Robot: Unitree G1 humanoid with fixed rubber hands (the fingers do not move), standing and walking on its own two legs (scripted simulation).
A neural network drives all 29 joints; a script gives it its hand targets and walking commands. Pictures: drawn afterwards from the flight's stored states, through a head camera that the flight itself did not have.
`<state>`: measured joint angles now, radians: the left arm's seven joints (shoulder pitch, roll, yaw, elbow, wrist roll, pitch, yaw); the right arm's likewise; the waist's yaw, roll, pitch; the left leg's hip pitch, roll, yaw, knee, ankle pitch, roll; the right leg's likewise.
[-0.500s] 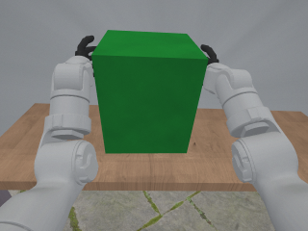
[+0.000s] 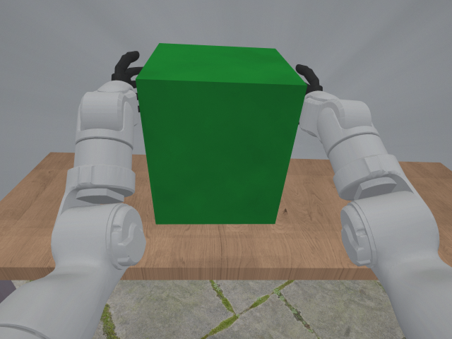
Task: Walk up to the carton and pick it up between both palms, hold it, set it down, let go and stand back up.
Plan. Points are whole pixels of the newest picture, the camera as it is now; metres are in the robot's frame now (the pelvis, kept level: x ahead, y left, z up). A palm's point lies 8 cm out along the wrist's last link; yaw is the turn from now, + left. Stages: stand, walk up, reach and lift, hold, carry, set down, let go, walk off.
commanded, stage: hold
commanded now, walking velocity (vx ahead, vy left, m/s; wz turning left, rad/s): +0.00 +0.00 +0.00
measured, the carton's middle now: (217, 133) +0.38 +0.01 +0.26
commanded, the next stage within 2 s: none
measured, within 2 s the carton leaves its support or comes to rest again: neither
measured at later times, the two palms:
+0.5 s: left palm (124, 95) +0.37 +0.16 +0.33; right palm (310, 108) +0.37 -0.14 +0.32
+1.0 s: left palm (121, 96) +0.37 +0.16 +0.33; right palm (308, 106) +0.37 -0.14 +0.32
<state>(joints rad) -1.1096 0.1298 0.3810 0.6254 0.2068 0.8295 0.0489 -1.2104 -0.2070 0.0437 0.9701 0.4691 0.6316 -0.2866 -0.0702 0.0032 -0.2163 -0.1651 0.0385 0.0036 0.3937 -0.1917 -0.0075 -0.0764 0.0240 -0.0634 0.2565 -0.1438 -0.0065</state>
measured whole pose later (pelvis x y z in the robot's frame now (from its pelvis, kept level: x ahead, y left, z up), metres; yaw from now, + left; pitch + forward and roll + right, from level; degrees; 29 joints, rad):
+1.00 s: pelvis +0.00 +0.00 +0.00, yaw +0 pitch -3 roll -2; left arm -1.08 0.13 0.36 0.57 0.20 0.84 0.05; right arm -1.19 -0.21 0.06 0.94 0.49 0.63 -0.29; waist -0.08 0.01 -0.21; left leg -0.16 0.04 -0.01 0.41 -0.20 -0.01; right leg -0.06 0.03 -0.07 0.25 -0.14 -0.01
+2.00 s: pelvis +0.00 +0.00 +0.00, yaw +0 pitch -2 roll -2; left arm -1.09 0.12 0.37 0.61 0.20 0.83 0.05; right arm -1.20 -0.21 0.04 0.97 0.47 0.64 -0.29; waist -0.07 0.01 -0.23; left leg -0.18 0.04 0.00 0.41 -0.20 -0.01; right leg -0.08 0.02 -0.06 0.26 -0.15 0.00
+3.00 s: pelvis +0.00 +0.00 +0.00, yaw +1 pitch -2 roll -2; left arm -1.07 0.13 0.36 0.57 0.20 0.84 0.05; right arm -1.18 -0.21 0.06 0.93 0.49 0.64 -0.30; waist -0.08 0.01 -0.22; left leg -0.17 0.04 -0.01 0.41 -0.20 -0.01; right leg -0.07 0.03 -0.07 0.25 -0.15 -0.01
